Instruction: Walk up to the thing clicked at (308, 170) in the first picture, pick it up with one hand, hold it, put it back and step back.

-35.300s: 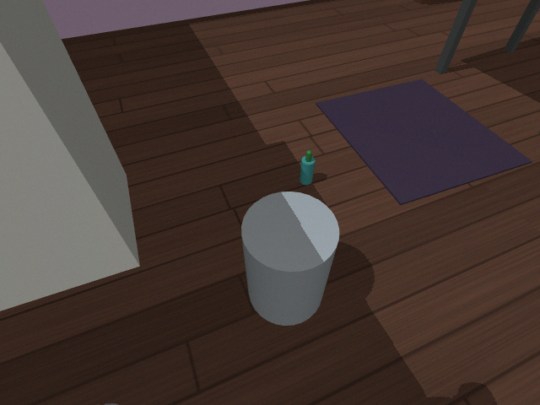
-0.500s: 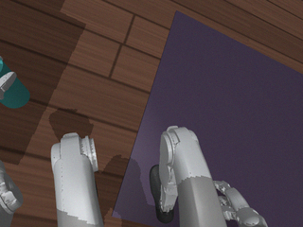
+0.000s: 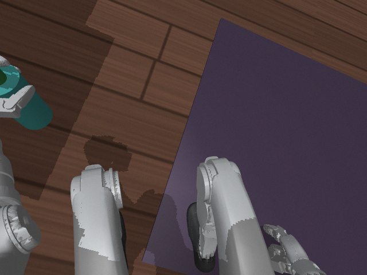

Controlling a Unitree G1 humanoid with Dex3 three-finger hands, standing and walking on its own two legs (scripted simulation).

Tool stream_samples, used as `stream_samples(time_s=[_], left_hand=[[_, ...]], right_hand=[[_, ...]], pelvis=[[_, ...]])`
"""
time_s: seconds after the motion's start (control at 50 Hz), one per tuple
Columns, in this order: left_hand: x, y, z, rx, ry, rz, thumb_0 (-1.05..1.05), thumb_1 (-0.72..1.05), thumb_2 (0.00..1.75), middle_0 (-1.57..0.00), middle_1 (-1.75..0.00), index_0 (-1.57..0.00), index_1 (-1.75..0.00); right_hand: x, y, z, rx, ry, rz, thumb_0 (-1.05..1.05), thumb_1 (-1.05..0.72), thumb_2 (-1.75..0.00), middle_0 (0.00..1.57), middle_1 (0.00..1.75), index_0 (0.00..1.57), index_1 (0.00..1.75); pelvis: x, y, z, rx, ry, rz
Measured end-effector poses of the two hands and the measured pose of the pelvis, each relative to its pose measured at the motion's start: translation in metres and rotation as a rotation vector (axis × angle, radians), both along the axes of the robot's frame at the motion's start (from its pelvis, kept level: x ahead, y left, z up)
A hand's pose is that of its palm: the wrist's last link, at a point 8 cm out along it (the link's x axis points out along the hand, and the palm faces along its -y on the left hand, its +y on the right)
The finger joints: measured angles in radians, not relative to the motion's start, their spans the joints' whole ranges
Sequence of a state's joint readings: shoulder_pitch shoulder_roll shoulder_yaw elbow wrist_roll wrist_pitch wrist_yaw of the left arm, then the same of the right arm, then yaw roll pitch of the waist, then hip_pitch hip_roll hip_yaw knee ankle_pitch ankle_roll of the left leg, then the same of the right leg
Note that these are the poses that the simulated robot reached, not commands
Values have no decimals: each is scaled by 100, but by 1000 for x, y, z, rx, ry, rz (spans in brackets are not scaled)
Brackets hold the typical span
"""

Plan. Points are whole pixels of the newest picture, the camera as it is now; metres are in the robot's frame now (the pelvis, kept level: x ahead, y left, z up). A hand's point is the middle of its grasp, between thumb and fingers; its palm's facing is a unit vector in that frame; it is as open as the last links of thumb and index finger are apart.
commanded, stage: settle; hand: left
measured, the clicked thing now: (11, 92) +0.46 +0.33 -0.07
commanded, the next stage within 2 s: lift in 0.32 s
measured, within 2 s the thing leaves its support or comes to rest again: neither
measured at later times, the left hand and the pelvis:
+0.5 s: hand (1, 78) +0.46 +0.32 -0.02, palm faces +0.34 -0.94 -0.07, open 8.1 cm; pelvis +0.00 +0.00 +0.01, yaw +1 degrees
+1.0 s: hand out of the picture +0.43 +0.31 +0.07, palm faces +0.31 -0.95 -0.07, open 8.1 cm; pelvis +0.00 +0.00 +0.08, yaw +3 degrees
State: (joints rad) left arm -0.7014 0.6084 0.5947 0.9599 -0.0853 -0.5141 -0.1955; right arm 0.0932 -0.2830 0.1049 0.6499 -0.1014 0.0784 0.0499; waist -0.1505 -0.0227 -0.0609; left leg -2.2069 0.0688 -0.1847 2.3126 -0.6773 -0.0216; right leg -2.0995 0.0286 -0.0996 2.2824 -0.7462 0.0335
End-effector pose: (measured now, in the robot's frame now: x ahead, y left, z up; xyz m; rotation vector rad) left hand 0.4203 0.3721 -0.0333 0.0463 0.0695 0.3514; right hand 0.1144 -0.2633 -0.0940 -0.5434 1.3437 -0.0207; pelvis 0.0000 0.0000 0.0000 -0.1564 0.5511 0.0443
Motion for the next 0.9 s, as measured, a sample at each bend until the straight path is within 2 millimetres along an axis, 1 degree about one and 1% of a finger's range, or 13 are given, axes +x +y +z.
stream_samples(time_s=[0.16,0.28,0.46,0.58,0.74,0.9], left_hand=[[-3,2,9,6,9,8,1,-33,109,-75,-107,-96,-119],[-4,0,14,12,15,11,1,-33,109,-75,-107,-96,-119],[-1,-7,19,11,13,3,1,-33,109,-75,-107,-96,-119],[1,-10,24,4,1,-7,1,-33,109,-75,-107,-96,-119],[-6,-9,45,2,-9,-23,1,-32,109,-74,-107,-96,-119],[-22,-9,81,11,-8,-22,1,-32,109,-75,-107,-96,-119]], right_hand=[[3,3,7,5,-7,0,0,-90,-90,21,30,20,30],[2,3,8,14,-7,1,0,-89,-90,21,30,20,30],[-3,2,8,21,1,-9,0,-89,-90,21,30,20,30],[-5,2,11,23,-3,-30,0,-91,-90,21,30,20,30],[-3,4,23,31,-25,-61,0,-92,-90,21,30,20,30],[10,8,43,56,-74,-69,0,-93,-90,21,30,20,30]], pelvis=[[0,1,8,4,9,6],[-1,0,12,10,11,11],[-2,-1,14,16,12,12],[-1,-1,17,17,15,13],[0,0,31,23,26,21],[1,0,56,33,30,28]])
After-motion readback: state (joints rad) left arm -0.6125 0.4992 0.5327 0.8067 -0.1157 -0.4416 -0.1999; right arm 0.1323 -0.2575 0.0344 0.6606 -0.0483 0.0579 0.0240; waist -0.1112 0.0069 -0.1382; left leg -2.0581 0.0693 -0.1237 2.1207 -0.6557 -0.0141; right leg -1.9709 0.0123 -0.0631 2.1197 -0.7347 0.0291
